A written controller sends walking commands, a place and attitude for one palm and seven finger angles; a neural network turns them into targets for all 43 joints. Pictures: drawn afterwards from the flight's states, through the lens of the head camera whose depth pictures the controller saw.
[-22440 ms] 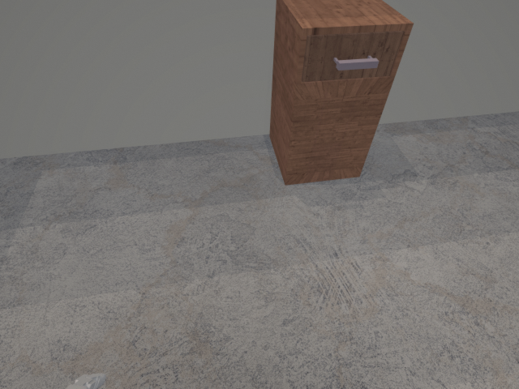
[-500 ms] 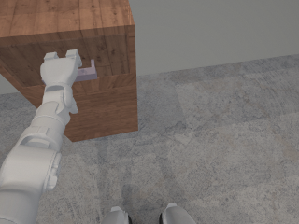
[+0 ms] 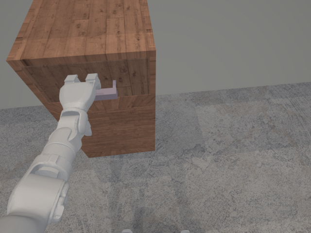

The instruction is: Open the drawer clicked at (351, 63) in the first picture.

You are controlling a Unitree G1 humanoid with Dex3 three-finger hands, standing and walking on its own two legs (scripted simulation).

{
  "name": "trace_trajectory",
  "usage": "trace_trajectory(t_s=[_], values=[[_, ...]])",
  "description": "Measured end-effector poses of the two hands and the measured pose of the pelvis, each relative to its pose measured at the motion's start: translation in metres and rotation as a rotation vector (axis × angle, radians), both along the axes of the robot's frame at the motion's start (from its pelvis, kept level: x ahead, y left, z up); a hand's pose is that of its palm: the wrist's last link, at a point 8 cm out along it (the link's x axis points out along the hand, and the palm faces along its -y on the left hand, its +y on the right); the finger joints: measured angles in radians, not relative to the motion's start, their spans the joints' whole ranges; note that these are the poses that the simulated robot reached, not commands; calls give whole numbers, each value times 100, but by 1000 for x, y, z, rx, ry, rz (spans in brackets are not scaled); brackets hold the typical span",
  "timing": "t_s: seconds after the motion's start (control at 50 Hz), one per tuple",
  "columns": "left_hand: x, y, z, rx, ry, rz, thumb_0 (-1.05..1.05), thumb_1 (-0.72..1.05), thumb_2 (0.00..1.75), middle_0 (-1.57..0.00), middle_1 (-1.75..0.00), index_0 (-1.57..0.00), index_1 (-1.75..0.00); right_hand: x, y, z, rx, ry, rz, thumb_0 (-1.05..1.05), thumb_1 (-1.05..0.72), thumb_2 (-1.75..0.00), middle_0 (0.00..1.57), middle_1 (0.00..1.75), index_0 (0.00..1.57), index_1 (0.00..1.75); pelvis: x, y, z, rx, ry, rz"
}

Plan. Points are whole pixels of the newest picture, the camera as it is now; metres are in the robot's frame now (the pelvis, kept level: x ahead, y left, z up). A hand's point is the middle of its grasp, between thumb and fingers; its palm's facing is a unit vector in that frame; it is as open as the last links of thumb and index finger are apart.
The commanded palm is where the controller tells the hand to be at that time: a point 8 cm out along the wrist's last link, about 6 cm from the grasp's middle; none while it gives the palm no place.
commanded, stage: re-aim the fingers above the handle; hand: left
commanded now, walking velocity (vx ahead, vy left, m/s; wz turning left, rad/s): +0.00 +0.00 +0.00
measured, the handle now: (93, 89) +0.57 +0.20 -0.04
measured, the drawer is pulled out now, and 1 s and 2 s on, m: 0.00 0.00 0.00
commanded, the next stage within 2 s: lower the fingers behind the handle in 1.92 s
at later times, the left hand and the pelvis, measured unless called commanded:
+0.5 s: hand (90, 101) +0.48 +0.18 +0.02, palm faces -0.02 +0.00 -1.00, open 13.8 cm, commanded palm +0.46 +0.19 +0.07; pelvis -0.02 +0.00 +0.00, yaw -2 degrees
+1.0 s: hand (81, 102) +0.48 +0.21 +0.01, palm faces -0.06 +0.00 -1.00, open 13.8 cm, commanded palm +0.46 +0.21 +0.07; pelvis -0.01 +0.01 +0.00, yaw -2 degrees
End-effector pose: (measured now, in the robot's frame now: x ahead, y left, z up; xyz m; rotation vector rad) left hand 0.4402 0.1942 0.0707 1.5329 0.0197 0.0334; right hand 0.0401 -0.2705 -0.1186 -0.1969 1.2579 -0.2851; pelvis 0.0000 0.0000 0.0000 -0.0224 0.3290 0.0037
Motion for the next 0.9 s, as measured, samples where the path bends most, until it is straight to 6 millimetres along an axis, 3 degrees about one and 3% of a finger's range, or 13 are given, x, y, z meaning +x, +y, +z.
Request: trace_trajectory(t_s=[0.16,0.38,0.52,0.64,0.82,0.9], values=[[5,5,6,59,23,126,0,-48,30,-31,-120,-32,-120,-16,4,-6,31,25,-15,1,-91,-90,20,30,21,30,-10,-3,-1,2,-3,6],[20,-33,10,-13,56,-11,0,-48,30,-31,-120,-32,-120,-71,4,0,0,86,-98,1,-91,-90,20,30,21,30,-15,-2,0,6,-1,-23],[18,-7,-2,48,33,82,0,-48,30,-31,-120,-32,-120,-95,7,-4,14,142,-115,1,-91,-90,20,30,20,30,-19,0,-4,8,21,-38],[15,13,-4,48,85,123,0,-48,30,-31,-120,-32,-120,-93,10,-1,13,155,-103,1,-91,-90,20,30,21,30,-19,2,-1,2,22,-22],[27,-20,10,-28,31,-25,0,-48,30,-32,-120,-32,-120,-67,7,6,-29,88,-79,1,-91,-90,20,30,21,30,-12,7,-2,-8,23,-12],[29,-16,4,-16,21,26,0,-48,30,-31,-120,-32,-120,-58,10,2,-14,64,-77,1,-91,-90,20,30,21,30,-10,10,-3,-4,28,-30]])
